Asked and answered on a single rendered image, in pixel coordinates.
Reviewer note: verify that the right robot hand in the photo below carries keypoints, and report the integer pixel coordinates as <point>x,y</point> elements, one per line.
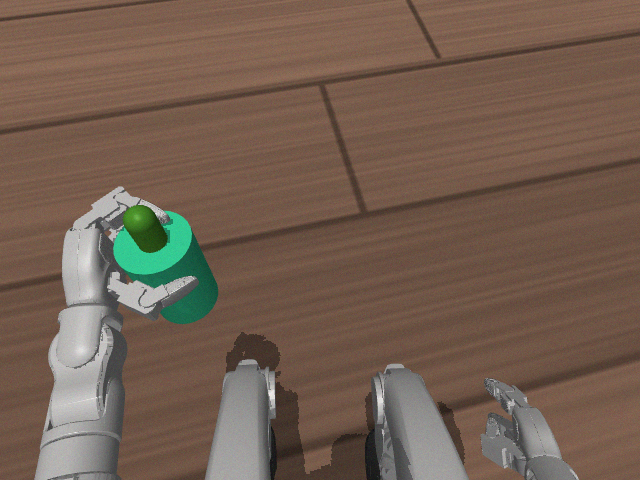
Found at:
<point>512,444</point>

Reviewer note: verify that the bottle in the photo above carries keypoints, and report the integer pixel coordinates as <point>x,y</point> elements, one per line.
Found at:
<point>156,254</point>

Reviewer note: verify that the left robot hand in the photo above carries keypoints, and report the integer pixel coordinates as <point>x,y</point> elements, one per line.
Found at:
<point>90,273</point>

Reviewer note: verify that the right robot foot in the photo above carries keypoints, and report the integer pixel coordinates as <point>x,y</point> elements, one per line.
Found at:
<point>371,461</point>

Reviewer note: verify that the left robot arm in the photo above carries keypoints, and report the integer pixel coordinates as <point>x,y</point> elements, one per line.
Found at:
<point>83,427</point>

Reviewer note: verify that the right robot arm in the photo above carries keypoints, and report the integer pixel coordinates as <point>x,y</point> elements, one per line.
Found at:
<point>548,468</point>

